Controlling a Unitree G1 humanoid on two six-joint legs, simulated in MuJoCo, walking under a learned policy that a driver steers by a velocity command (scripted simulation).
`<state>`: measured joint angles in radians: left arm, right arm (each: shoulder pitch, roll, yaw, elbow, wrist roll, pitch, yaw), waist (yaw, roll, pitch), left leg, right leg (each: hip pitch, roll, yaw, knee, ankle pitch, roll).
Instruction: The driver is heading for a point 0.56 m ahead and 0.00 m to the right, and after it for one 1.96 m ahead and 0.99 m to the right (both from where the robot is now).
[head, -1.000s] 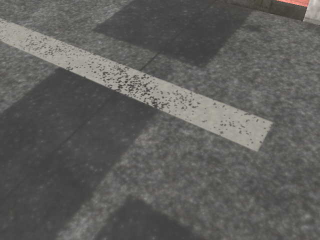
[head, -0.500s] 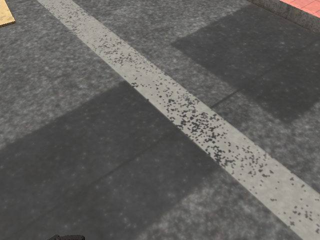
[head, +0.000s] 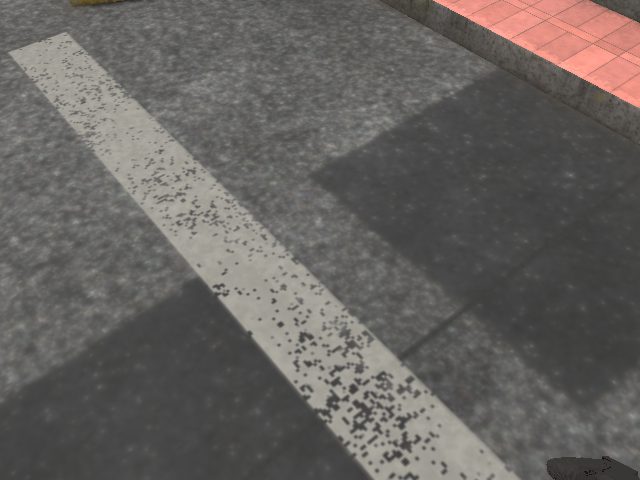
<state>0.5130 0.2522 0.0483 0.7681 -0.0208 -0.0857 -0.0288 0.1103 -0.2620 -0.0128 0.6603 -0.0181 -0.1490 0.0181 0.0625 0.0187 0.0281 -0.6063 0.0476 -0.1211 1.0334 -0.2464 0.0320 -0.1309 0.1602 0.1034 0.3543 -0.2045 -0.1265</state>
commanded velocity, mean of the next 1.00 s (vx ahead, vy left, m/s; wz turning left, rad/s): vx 0.56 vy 0.00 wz -0.71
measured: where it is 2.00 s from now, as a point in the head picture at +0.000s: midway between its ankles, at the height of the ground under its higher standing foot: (383, 387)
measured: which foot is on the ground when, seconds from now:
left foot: up 0.00-0.20, down 0.22-0.60, up 0.62-1.00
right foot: down 0.00-0.24, up 0.26-0.60, down 0.62-1.00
